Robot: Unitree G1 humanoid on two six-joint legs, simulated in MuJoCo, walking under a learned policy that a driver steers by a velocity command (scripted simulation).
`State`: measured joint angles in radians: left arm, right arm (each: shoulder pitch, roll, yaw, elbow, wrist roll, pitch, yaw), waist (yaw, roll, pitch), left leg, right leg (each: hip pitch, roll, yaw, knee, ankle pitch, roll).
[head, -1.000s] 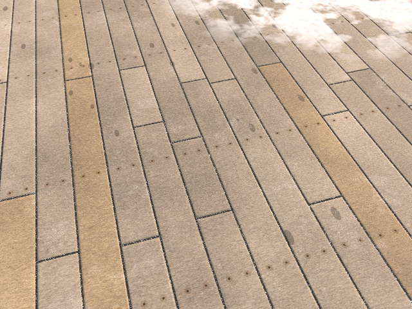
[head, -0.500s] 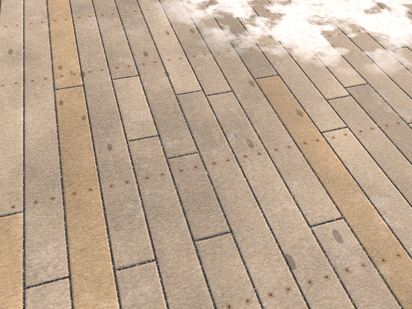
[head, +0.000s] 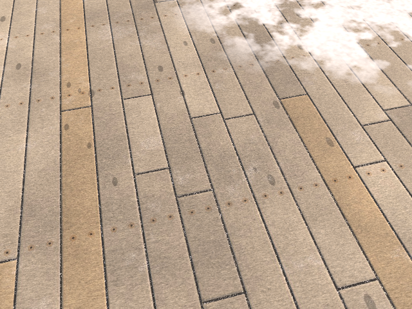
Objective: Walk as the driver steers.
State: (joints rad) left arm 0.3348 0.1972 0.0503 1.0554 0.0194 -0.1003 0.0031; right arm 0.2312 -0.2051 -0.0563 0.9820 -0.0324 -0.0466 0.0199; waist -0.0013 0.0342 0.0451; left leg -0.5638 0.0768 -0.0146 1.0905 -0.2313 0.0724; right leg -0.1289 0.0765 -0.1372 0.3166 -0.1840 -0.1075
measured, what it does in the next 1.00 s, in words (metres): walks ahead, turning left: left foot, then right foot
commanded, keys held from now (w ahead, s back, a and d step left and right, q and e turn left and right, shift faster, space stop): q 0.88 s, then no key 0.12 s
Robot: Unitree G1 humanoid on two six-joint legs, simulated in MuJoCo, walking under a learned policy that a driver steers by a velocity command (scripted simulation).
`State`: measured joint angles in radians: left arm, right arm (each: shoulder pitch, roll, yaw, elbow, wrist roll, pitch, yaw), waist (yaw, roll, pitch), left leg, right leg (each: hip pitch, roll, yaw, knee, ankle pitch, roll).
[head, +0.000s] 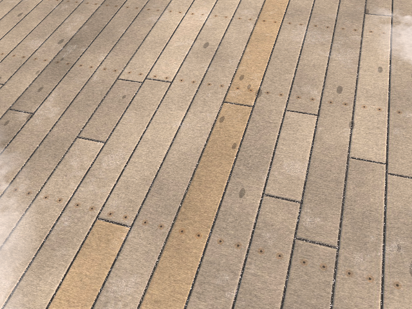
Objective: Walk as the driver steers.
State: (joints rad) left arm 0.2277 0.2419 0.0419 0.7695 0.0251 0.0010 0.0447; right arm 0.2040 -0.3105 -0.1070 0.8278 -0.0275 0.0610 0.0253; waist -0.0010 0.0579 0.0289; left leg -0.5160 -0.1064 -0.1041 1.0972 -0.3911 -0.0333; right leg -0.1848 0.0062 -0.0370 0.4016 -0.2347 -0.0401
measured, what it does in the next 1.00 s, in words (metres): steps on the spot: left foot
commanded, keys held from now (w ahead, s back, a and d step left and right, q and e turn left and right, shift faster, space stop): no key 0.60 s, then w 0.40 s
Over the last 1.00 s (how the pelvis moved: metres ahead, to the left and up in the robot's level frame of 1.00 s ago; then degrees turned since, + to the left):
0.19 -0.03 0.00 31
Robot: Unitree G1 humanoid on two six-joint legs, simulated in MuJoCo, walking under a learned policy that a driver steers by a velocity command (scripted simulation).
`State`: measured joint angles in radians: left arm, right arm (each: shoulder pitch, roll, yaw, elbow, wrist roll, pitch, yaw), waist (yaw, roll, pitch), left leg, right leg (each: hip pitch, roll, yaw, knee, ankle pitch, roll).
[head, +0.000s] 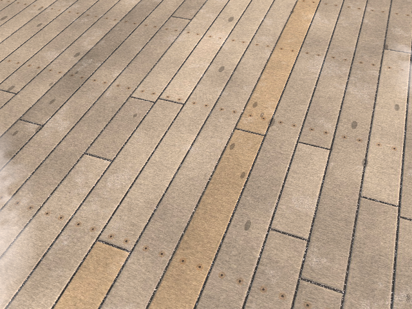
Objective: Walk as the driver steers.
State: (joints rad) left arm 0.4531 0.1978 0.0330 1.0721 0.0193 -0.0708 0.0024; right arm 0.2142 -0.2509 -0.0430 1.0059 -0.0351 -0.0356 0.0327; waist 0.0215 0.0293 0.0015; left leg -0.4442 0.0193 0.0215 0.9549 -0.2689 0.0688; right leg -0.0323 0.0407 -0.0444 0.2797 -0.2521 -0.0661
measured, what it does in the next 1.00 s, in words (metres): walks ahead: left foot, then right foot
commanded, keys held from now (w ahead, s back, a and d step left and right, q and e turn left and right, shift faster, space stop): w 1.00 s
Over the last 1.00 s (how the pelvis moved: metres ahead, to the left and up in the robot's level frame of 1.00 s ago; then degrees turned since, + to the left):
0.08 -0.01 0.00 3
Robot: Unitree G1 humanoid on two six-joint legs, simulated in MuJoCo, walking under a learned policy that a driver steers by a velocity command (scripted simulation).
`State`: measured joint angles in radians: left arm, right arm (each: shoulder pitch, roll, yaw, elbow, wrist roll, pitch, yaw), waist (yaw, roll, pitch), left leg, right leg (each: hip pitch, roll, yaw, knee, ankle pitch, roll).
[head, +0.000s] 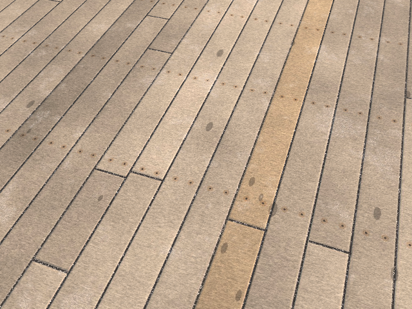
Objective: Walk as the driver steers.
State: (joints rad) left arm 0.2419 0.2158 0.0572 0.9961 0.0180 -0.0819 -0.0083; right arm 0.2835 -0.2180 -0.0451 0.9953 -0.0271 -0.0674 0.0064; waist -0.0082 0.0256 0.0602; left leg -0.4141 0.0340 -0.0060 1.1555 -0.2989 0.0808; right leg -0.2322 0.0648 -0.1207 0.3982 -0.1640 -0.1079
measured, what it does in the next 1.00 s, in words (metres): walks ahead, turning right: left foot, then right foot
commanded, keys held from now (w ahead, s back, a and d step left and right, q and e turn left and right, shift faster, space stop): w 0.40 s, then w+e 0.60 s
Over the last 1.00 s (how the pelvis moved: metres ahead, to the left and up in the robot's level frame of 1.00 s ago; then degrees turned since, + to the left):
0.56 -0.01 -0.01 0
